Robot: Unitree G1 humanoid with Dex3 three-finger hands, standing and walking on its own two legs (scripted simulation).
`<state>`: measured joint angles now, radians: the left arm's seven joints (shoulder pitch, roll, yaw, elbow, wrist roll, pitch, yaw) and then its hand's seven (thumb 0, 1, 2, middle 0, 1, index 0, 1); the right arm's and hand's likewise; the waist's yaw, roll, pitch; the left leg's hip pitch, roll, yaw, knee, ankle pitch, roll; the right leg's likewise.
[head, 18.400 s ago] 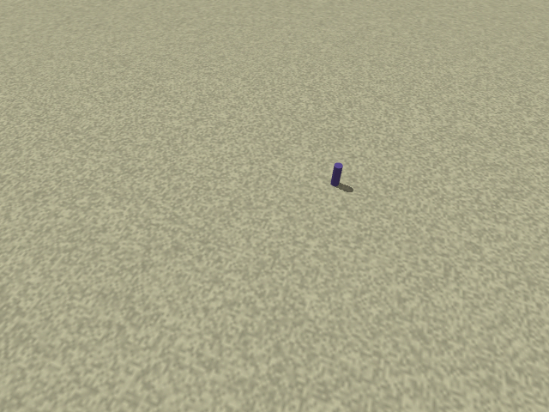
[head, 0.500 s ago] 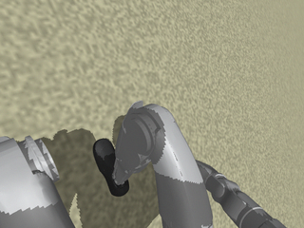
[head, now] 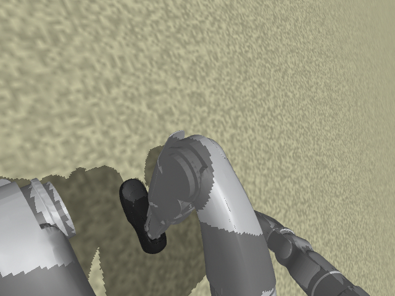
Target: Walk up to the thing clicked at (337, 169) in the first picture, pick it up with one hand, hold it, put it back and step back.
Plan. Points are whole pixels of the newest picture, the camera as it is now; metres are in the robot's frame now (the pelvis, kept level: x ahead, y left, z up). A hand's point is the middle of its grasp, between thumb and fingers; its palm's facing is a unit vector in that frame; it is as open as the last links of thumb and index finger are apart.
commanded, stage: settle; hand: left
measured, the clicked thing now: out of the picture +0.48 +0.32 -0.23
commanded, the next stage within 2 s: none
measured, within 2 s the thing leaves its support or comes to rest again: leaves its support in 0.32 s
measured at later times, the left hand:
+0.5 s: hand out of the picture +0.49 +0.33 -0.14, palm faces +0.45 -0.89 +0.00, open 4.1 cm
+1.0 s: hand out of the picture +0.47 +0.36 -0.04, palm faces +0.45 -0.89 -0.02, open 4.0 cm
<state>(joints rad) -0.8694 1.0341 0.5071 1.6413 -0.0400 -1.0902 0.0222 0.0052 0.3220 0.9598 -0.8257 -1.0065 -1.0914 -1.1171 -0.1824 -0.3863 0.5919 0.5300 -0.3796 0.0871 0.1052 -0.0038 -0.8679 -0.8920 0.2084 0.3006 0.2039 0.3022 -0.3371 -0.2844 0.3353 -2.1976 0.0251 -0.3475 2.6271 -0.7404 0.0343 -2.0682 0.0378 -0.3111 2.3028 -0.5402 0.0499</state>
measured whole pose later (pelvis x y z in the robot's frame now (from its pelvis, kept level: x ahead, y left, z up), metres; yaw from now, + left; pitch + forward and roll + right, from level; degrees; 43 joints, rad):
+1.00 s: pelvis +0.01 -0.01 +0.02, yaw +5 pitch +25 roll -14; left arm -0.83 0.76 0.50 1.16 -0.08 -0.68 -0.11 0.08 0.16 1.14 -1.03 -1.22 -1.42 -1.45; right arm 0.08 -0.35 0.29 0.58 -0.18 0.11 0.11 0.00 -0.87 -0.89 0.21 0.30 0.20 0.30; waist -0.24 -0.09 0.08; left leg -2.25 0.01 -0.19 2.49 -0.70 0.04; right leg -2.16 -0.01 -0.20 2.28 -0.57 0.02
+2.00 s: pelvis +0.02 -0.02 +0.07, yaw +11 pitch +33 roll -8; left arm -0.88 0.58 0.51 1.10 -0.05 -0.60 -0.09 0.08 0.13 1.18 -1.06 -1.20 -1.50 -1.58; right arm 0.15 -0.31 0.13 0.63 -0.12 0.07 0.08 0.00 -0.88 -0.89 0.21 0.30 0.20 0.30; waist -0.21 -0.01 -0.06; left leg -2.19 0.00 -0.09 2.31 -0.70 0.02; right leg -2.15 -0.03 -0.11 2.19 -0.62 0.00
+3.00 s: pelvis +0.04 -0.01 +0.20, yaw +14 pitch +32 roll -4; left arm -0.52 0.34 0.35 0.64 -0.14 -0.38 -0.07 0.08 0.16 1.14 -1.03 -1.23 -1.39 -1.44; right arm 0.16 -0.27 0.00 0.61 0.01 0.02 0.00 0.00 -0.90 -0.90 0.21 0.30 0.20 0.30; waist -0.08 0.03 -0.19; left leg -1.74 0.01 -0.04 1.87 -0.68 0.02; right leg -1.73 -0.02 -0.07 1.80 -0.61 0.00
